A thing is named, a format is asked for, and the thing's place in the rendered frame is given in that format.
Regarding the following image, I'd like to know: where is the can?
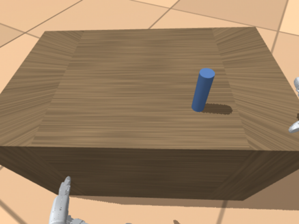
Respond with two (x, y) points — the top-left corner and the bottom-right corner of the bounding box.
(192, 68), (215, 112)

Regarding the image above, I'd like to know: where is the left robot hand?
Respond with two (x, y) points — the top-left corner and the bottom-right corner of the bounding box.
(49, 176), (88, 224)

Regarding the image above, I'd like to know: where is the right robot hand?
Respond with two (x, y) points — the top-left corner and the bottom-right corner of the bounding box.
(289, 77), (299, 133)

